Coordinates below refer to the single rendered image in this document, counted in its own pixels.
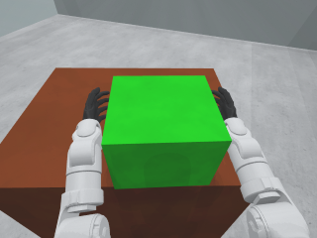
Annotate right robot upper arm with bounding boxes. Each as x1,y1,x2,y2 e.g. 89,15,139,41
246,201,317,238

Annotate left robot upper arm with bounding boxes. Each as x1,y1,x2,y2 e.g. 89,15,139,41
54,213,111,238

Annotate pedestal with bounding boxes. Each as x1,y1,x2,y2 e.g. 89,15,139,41
0,67,250,238

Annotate carton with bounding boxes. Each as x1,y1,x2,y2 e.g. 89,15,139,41
101,75,232,189

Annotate robot right hand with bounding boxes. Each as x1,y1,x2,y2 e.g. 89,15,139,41
211,86,238,121

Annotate right robot forearm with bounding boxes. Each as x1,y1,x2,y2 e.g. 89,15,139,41
224,117,311,238

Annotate left robot forearm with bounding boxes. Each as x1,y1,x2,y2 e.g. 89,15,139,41
53,119,104,238

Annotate robot left hand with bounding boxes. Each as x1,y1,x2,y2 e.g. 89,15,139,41
82,87,110,123

